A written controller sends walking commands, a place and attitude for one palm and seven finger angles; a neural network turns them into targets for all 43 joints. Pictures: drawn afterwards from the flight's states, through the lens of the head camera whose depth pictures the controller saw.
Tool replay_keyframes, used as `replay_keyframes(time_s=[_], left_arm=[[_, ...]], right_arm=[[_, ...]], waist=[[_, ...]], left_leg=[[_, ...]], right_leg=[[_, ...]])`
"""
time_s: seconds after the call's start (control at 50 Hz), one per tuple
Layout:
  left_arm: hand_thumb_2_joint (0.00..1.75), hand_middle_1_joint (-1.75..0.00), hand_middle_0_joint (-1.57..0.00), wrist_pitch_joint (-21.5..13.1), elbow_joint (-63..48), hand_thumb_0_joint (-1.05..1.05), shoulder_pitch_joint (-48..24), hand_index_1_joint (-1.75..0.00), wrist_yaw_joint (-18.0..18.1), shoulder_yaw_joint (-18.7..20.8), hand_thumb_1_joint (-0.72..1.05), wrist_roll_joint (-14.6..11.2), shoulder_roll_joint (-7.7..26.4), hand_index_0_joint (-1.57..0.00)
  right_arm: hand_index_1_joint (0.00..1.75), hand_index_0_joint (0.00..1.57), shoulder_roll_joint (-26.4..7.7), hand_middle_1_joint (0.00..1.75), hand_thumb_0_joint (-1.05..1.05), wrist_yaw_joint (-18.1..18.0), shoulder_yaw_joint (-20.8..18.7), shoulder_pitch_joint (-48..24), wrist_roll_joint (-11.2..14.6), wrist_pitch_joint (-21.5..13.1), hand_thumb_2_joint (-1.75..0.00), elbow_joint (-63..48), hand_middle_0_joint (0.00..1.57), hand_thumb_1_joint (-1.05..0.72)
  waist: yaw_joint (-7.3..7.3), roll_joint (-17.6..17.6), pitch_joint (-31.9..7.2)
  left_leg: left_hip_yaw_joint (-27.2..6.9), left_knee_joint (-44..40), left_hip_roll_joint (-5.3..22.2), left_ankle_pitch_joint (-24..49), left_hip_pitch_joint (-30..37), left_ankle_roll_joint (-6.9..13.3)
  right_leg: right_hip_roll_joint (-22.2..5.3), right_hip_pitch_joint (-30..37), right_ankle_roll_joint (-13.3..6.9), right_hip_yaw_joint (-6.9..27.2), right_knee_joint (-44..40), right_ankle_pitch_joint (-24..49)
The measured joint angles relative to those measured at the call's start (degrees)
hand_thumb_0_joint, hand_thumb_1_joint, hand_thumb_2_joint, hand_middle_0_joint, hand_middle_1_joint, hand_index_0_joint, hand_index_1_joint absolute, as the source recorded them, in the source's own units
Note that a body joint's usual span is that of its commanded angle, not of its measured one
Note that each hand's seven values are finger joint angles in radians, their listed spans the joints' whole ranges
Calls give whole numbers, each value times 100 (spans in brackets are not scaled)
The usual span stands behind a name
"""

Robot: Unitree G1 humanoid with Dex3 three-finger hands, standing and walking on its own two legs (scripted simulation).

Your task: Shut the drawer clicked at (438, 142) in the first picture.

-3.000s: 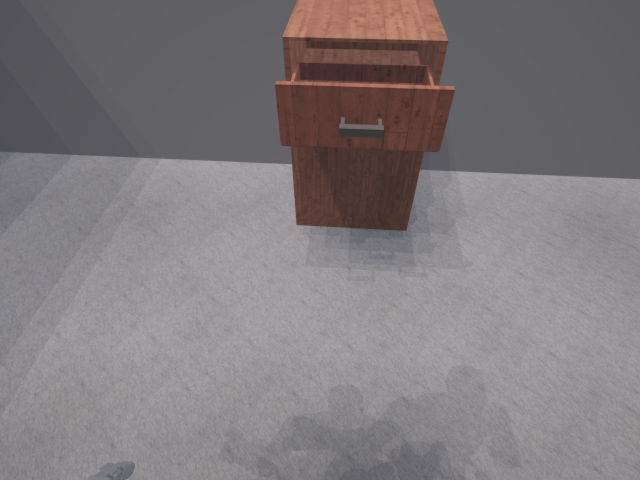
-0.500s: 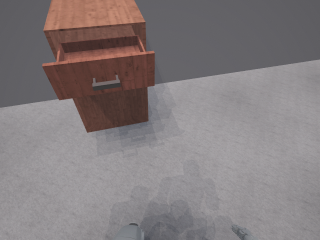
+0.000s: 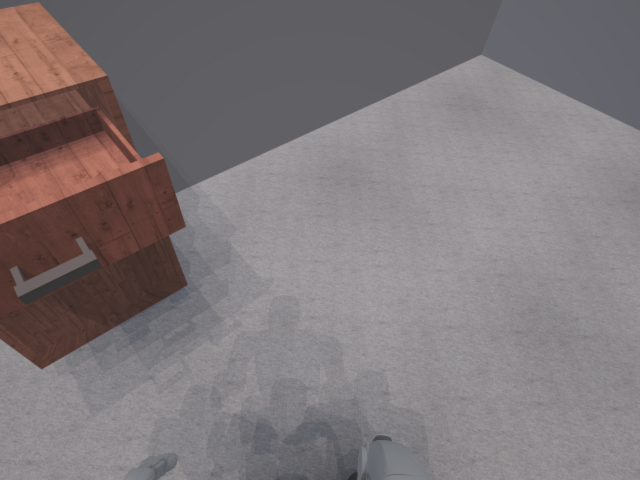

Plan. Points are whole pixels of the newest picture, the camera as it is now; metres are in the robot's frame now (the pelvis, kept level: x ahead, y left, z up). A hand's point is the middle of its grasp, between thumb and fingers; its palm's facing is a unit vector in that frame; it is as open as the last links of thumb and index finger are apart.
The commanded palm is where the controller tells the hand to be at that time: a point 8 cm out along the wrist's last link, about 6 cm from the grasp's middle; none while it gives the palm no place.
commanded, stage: walk to a spot facing it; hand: left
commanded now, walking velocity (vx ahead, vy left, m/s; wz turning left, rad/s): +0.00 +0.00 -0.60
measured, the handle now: (55, 267) +0.42 +0.43 -0.06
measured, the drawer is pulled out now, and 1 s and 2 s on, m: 0.30 0.30 0.30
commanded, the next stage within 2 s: none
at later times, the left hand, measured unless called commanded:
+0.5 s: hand (198, 459) +0.18 +0.17 -0.17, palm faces -0.20 -0.95 -0.23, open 7.3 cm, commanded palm none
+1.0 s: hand (207, 438) +0.20 +0.17 -0.16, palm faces -0.53 -0.82 -0.22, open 7.3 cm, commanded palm none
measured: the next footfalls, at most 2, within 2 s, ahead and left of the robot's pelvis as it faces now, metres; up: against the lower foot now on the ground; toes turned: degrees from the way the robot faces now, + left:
right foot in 0.16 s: +0.13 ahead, -0.11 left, +0.00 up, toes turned -12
left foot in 0.58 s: +0.13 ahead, +0.12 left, +0.00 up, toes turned -19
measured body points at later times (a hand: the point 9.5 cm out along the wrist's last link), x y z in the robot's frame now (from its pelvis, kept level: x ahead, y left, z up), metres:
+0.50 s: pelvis +0.05 +0.00 -0.01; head +0.08 -0.01 +0.44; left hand +0.19 +0.22 -0.15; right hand +0.11 -0.27 -0.14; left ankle +0.10 +0.14 -0.70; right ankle +0.09 -0.10 -0.74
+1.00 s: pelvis +0.03 +0.03 +0.00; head +0.06 +0.01 +0.45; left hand +0.23 +0.21 -0.15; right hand -0.07 -0.20 -0.14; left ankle +0.09 +0.13 -0.74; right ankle -0.06 -0.08 -0.70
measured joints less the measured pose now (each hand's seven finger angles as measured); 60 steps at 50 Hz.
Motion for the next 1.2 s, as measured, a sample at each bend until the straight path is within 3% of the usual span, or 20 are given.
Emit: replay_keyframes(time_s=[0.1, 0.16, 0.18, 0.22, 0.26, 0.32, 0.4, 0.52, 0.58, 0.6, 0.62, 0.66, 0.74, 0.82, 0.92, 1.0, 1.06, 1.08, 1.12, 1.2], left_arm=[[90, -30, -20, 10, -64, 0, -210, -30, 3, -113, 92, -15, -175, -20], [90, -30, -20, -173, -181, 0, -245, -30, 10, -172, 91, -3, -211, -20], [90, -30, -20, -253, -213, 0, -262, -30, 40, -178, 91, -33, -215, -20], [90, -30, -20, -297, -246, 0, -238, -30, 123, -192, 91, -106, -227, -20], [90, -30, -20, -254, -244, 0, -105, -30, 202, -181, 91, -132, -226, -20], [90, -30, -20, -174, -171, 0, 106, -30, 270, -160, 91, -104, -190, -21], [90, -30, -20, -108, -121, 0, 316, -30, 260, -122, 91, -55, -124, -21], [90, -30, -20, -45, -193, 0, 562, -30, 193, -44, 91, -14, 6, -21], [90, -30, -20, 12, -218, 0, 666, -30, 191, 4, 91, -34, 96, -21], [90, -30, -20, 42, -212, 0, 686, -30, 190, 28, 91, -57, 161, -21], [90, -30, -20, 75, -182, 0, 691, -30, 186, 58, 91, -70, 215, -21], [90, -30, -20, 120, -125, 1, 727, -30, 149, 98, 91, -35, 279, -20], [90, -30, -20, 141, -48, 1, 833, -30, 50, 163, 91, -17, 361, -20], [90, -30, -20, 205, 36, 0, 886, -30, 24, 162, 91, -34, 336, -20], [90, -30, -20, 276, 76, 1, 756, -30, 11, 120, 91, -44, 241, -20], [90, -30, -20, 211, 17, 1, 533, -30, 7, 50, 91, -55, 131, -20], [90, -30, -20, 52, -106, 1, 401, -30, 16, -13, 91, -56, 103, -20], [90, -30, -20, -36, -103, 1, 332, -30, 46, -25, 91, -39, 63, -20], [90, -30, -20, -126, -131, 0, 237, -30, 105, -83, 91, -66, -29, -20], [90, -30, -20, -247, -174, 0, 350, -30, 189, -108, 91, -100, -119, -20]], right_arm=[[29, 20, 79, 30, 1, 35, -10, 47, -36, 117, -90, -4, 20, -91], [30, 20, 129, 30, 1, 93, -17, 103, 13, 202, -90, -39, 20, -91], [30, 20, 137, 30, 1, 107, -13, 19, 43, 267, -90, -44, 20, -91], [30, 21, 131, 30, 1, 90, -16, -211, 81, 392, -90, -95, 20, -91], [30, 21, 107, 30, 1, 84, -34, -481, 71, 482, -90, -192, 20, -91], [29, 20, 59, 30, 1, 65, -60, -900, 29, 517, -90, -437, 20, -91], [29, 20, -23, 30, 1, 58, -85, -1327, 9, 472, -90, -747, 20, -91], [29, 20, -137, 30, 1, 51, -96, -1697, 43, 424, -90, -995, 20, -91], [29, 20, -147, 30, 1, 23, -65, -1721, 78, 357, -90, -1075, 20, -91], [29, 20, -103, 30, 1, 6, -47, -1711, 77, 315, -90, -1075, 20, -91], [29, 20, -62, 30, 1, 6, -18, -1676, 66, 301, -90, -1089, 20, -91], [30, 20, -25, 30, 1, 15, 56, -1558, 26, 309, -90, -1109, 20, -91], [30, 21, 28, 30, 1, -21, 109, -1347, 6, 346, -90, -1053, 20, -90], [30, 21, 26, 30, 1, -21, 83, -1161, 16, 328, -90, -976, 20, -90], [30, 21, -6, 30, 1, 26, 1, -952, -1, 328, -90, -834, 20, -90], [30, 21, -129, 30, 1, 71, -94, -841, -25, 353, -90, -695, 20, -90], [30, 21, -264, 30, 1, 107, -174, -702, -7, 378, -90, -620, 20, -90], [30, 21, -339, 30, 1, 114, -207, -686, 8, 409, -90, -578, 20, -90], [30, 21, -466, 30, 1, 89, -246, -685, 10, 540, -90, -492, 20, -90], [29, 20, -529, 30, 1, 137, -262, -738, -25, 626, -90, -397, 20, -91]], waist=[[-182, 118, 148], [-185, 237, 181], [-164, 279, 240], [-138, 328, 343], [-76, 343, 308], [-39, 324, 168], [98, 252, 0], [422, 127, -110], [508, 48, -157], [502, -69, -146], [510, -167, -121], [507, -207, -113], [488, -191, -114], [426, -84, -125], [294, 52, -82], [147, 234, -5], [82, 347, -8], [74, 458, 12], [25, 612, 51], [62, 563, -41]], left_leg=[[371, 522, 175, -512, 49, -156], [351, 1705, 545, -928, -327, -315], [2, 2565, 625, -1147, -690, -432], [-807, 3983, 535, -1293, -1358, -552], [-1283, 4562, 482, -1032, -1825, -629], [-1704, 4451, 454, -634, -2291, -716], [-1933, 3678, 361, -381, -2431, -757], [-2011, 2220, 2, -511, -1903, -702], [-1962, 1102, -189, -225, -1346, -620], [-1894, 864, -258, 119, -1248, -505], [-1808, 844, -288, 233, -1211, -380], [-1678, 767, -213, 254, -1099, -227], [-1416, 370, -45, 388, -795, -183], [-1152, 214, 104, 442, -658, -183], [-818, 238, 295, 419, -657, -245], [-557, 496, 516, 307, -798, -371], [-396, 1016, 724, 66, -1033, -538], [-496, 1414, 814, -266, -1206, -604], [-1060, 2485, 689, -948, -1662, -661], [-1528, 3744, 446, -609, -2275, -751]], right_leg=[[154, 650, -156, -227, -926, -559], [336, 1174, -390, -310, -1583, -193], [410, 1120, -505, -299, -1417, -291], [522, 1202, -629, -254, -1326, -568], [638, 1354, -636, -136, -1557, -553], [735, 1496, -597, 62, -1990, -287], [763, 1497, -561, 365, -2277, -75], [829, 1318, -395, 811, -2312, 67], [905, 1163, -259, 995, -2199, 87], [881, 1101, -213, 1077, -2077, 48], [876, 989, -158, 1129, -1742, -435], [878, 654, -8, 976, -630, -1188], [659, 241, 204, 749, 1184, -1134], [369, 363, 339, 682, 1498, -1007], [64, 863, 363, 431, 443, -1264], [51, 1324, 255, 186, -629, -1480], [130, 1869, 86, 32, -1846, -872], [221, 1872, -33, 22, -1917, -854], [329, 1825, -205, 32, -1788, -938], [419, 2089, -297, 220, -2241, -734]])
